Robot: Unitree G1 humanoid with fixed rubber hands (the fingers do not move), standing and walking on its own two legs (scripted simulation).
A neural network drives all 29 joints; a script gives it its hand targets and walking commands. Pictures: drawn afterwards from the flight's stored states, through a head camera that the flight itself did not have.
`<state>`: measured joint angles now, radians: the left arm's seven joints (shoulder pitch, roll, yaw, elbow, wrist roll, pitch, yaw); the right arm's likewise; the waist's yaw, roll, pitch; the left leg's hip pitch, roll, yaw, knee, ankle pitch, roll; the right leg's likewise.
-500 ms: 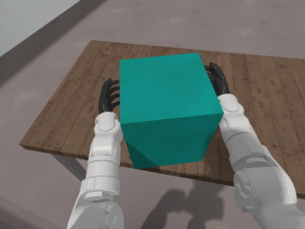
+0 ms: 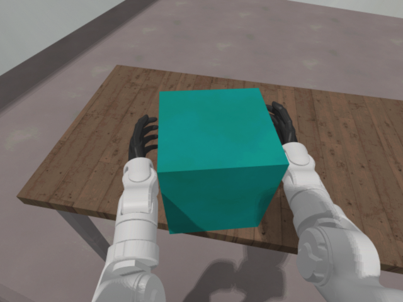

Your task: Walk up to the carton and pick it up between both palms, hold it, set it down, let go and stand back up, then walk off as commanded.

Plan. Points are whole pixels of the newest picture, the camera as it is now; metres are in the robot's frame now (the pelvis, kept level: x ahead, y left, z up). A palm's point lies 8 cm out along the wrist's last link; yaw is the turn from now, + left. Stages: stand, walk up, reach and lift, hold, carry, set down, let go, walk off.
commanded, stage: reach and lift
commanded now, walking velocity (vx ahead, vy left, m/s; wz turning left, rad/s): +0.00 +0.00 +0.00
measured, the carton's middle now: (212, 164) +0.39 +0.03 +0.05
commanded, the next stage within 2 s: none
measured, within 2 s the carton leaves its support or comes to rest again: leaves its support in 1.12 s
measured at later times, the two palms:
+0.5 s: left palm (140, 156) +0.36 +0.18 +0.09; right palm (284, 140) +0.43 -0.11 +0.10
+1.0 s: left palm (134, 161) +0.34 +0.18 +0.09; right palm (283, 145) +0.41 -0.10 +0.11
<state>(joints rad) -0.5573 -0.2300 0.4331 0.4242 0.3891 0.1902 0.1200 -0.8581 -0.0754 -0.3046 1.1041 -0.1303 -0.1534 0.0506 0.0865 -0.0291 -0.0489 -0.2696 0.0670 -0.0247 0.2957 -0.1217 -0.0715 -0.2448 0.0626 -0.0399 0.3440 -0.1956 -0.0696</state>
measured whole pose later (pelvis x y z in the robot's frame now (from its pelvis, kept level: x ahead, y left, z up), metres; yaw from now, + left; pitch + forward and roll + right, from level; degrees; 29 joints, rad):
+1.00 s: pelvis -0.02 +0.00 +0.00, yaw +2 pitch +6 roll +0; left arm -0.59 -0.19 0.38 0.43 0.34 0.17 0.14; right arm -0.86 -0.09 -0.25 1.16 -0.10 -0.29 -0.01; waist 0.06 -0.07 -0.04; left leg -0.34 0.07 -0.06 0.30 -0.08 -0.08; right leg -0.29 0.06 -0.07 0.33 -0.15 -0.07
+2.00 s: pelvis -0.03 +0.04 +0.00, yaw +1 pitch -6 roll +0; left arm -0.73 -0.02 0.27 0.36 0.27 0.62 0.07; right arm -0.86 -0.06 -0.16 0.84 0.13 0.22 -0.15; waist -0.05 -0.06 -0.03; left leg -0.13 0.02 -0.03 0.36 -0.13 -0.02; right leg -0.06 0.01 -0.05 0.34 -0.18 -0.01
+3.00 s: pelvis +0.00 +0.05 +0.00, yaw +2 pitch -5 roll -1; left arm -0.77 0.04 0.29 0.30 0.17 0.81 0.05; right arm -0.96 -0.13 0.00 0.72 0.36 0.51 -0.28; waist -0.09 0.01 -0.12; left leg -0.12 0.02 -0.03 0.40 -0.20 -0.01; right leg -0.02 0.01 -0.05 0.31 -0.20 0.00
